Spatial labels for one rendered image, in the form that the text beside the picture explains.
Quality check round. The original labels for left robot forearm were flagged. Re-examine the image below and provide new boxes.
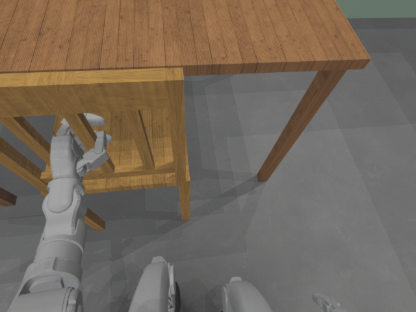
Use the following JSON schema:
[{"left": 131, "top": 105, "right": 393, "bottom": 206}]
[{"left": 7, "top": 177, "right": 88, "bottom": 312}]

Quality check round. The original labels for left robot shin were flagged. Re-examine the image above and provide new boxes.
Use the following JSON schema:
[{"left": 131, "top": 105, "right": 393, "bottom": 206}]
[{"left": 151, "top": 256, "right": 176, "bottom": 312}]

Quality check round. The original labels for table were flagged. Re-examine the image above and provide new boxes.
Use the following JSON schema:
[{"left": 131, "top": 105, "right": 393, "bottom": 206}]
[{"left": 0, "top": 0, "right": 371, "bottom": 206}]

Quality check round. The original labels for left robot hand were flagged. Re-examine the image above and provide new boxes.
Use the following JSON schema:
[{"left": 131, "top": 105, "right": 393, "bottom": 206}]
[{"left": 50, "top": 113, "right": 113, "bottom": 182}]

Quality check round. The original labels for left robot upper arm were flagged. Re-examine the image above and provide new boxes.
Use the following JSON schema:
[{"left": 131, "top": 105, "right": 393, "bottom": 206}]
[{"left": 10, "top": 287, "right": 84, "bottom": 312}]

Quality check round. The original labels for right robot hand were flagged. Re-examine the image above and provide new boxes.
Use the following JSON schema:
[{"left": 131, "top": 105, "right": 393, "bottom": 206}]
[{"left": 312, "top": 292, "right": 348, "bottom": 312}]

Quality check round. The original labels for robot left thigh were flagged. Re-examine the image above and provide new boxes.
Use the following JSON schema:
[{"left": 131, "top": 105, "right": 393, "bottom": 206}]
[{"left": 128, "top": 261, "right": 176, "bottom": 312}]

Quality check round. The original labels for chair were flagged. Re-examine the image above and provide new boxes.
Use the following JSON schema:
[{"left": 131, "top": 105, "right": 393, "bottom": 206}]
[{"left": 0, "top": 68, "right": 190, "bottom": 231}]

